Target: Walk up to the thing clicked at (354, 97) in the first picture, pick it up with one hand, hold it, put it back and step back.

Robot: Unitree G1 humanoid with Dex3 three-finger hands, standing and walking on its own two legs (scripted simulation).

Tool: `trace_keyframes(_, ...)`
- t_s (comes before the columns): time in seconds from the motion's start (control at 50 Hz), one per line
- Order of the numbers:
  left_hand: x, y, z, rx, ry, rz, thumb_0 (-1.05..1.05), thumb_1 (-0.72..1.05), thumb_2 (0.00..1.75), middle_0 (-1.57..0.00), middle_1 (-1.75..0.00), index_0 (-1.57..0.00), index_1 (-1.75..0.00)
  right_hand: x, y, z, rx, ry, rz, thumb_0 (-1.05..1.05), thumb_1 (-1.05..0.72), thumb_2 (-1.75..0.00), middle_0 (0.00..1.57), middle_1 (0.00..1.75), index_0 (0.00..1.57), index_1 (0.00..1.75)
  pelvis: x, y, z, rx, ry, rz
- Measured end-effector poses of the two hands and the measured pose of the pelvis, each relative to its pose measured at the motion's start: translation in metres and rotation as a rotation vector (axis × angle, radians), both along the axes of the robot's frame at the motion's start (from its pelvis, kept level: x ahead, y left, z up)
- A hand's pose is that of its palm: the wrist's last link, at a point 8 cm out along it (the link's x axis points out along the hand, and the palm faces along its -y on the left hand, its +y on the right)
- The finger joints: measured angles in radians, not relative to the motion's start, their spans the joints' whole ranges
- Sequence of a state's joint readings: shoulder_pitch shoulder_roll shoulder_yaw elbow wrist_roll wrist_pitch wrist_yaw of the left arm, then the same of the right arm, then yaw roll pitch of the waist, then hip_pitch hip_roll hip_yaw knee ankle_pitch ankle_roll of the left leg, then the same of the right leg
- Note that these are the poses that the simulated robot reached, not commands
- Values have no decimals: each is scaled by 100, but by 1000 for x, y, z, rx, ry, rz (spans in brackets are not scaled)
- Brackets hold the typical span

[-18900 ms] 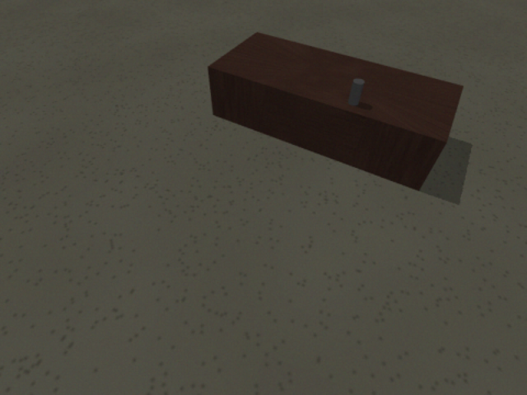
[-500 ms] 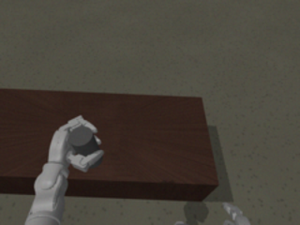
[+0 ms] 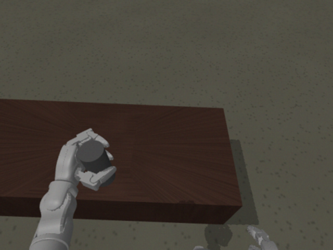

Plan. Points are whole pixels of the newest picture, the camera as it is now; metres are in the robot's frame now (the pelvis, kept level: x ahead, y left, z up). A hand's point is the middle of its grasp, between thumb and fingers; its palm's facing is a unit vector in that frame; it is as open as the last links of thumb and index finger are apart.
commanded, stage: hold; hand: left
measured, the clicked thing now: (98, 164) +0.31 +0.16 +0.04
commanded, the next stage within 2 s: crouch in 0.02 s
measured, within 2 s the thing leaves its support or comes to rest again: neither
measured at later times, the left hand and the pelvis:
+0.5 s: hand (106, 165) +0.34 +0.15 -0.02, palm faces -0.07 -1.00 +0.03, open 8.4 cm; pelvis -0.02 +0.00 -0.03, yaw +0 degrees
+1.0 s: hand (120, 166) +0.41 +0.15 -0.17, palm faces -0.04 -1.00 -0.01, open 8.4 cm; pelvis -0.05 +0.00 -0.17, yaw +1 degrees
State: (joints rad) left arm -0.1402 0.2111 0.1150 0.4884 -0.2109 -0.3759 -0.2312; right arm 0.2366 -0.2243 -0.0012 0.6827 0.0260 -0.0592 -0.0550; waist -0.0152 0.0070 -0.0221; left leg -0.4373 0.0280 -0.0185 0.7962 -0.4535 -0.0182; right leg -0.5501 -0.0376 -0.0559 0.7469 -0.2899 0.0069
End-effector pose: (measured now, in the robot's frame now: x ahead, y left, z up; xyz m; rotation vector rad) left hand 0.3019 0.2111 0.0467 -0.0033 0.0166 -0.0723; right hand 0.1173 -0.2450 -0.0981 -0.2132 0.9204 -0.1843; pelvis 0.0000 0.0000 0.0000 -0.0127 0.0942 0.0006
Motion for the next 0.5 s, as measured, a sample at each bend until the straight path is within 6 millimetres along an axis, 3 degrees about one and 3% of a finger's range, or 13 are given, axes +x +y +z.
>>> trace_keyframes(0.28,0,0,-9,-18,15,1,1,-32,115,-87,-120,-87,-119,4,0,-1,-1,-8,10,1,-92,-91,20,30,20,30,0,1,-2,-1,17,3)
trace_keyframes(0.4,9,-1,-35,-33,34,12,1,-32,115,-88,-118,-88,-118,-1,-1,-12,-9,13,29,1,-91,-90,20,30,20,30,-7,0,-13,0,64,6)
trace_keyframes(0.5,23,-1,-69,-27,37,2,1,-31,114,-88,-118,-88,-117,-15,-6,-34,-30,59,48,1,-91,-90,20,30,20,30,-17,-1,-34,1,142,8)
